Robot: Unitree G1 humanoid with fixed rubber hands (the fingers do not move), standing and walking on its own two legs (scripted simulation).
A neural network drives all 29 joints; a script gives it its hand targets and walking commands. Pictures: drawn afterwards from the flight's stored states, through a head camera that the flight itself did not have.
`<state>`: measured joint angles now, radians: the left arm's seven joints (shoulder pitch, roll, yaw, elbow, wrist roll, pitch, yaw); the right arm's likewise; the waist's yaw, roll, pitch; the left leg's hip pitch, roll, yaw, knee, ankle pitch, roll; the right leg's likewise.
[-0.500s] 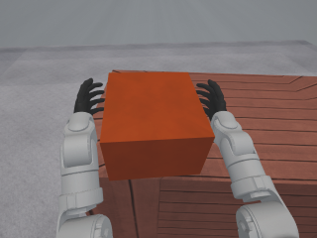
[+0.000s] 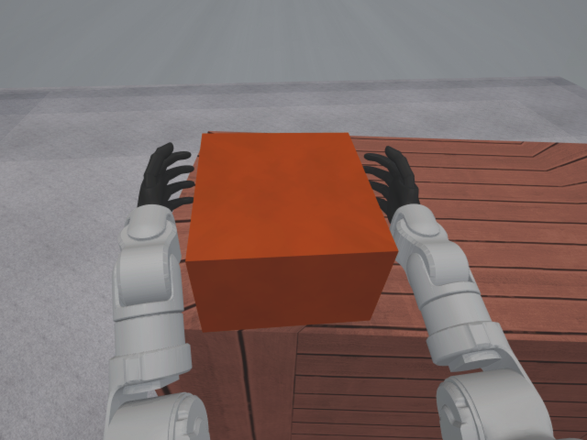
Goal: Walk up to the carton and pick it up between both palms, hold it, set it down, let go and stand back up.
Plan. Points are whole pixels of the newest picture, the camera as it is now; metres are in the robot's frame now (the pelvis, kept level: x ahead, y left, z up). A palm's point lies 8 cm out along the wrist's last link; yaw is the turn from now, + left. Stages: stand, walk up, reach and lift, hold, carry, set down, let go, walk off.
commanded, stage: hold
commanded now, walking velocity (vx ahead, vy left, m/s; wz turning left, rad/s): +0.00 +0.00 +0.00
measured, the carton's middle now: (282, 222) +0.37 +0.01 +0.14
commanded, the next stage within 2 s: none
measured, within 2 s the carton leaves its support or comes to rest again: neither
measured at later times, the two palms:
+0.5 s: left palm (158, 209) +0.35 +0.16 +0.20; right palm (401, 205) +0.35 -0.15 +0.18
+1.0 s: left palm (156, 207) +0.35 +0.16 +0.20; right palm (401, 205) +0.35 -0.15 +0.18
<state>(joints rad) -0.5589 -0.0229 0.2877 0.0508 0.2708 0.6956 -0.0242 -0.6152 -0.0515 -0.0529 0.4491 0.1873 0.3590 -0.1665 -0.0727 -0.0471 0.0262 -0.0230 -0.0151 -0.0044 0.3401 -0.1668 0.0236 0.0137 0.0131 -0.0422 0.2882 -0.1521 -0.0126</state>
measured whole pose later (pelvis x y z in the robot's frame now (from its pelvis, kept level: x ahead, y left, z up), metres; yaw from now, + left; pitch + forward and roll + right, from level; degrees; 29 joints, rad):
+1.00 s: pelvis +0.00 +0.00 +0.00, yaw +0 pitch -9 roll -1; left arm -0.56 -0.02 0.29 0.05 0.27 0.70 -0.03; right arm -0.62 -0.05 -0.05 0.45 0.19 0.36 -0.17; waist -0.07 -0.05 0.03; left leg -0.02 -0.01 -0.01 0.34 -0.16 0.02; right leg 0.01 0.01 -0.04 0.29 -0.15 -0.02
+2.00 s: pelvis +0.00 +0.00 +0.00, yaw +0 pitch -9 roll -1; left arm -0.55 -0.02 0.29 0.04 0.27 0.71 -0.03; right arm -0.62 -0.05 -0.04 0.45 0.19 0.37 -0.17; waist -0.07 -0.05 0.03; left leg -0.01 -0.01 -0.01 0.34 -0.17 0.02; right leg 0.02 0.02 -0.05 0.29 -0.15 -0.02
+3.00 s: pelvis +0.00 +0.00 +0.00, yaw +0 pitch -9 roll -1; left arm -0.55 -0.02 0.29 0.04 0.27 0.71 -0.02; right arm -0.62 -0.06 -0.04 0.45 0.20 0.36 -0.17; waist -0.07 -0.05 0.03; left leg -0.01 -0.01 -0.01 0.34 -0.17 0.02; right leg 0.02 0.02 -0.05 0.29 -0.16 -0.02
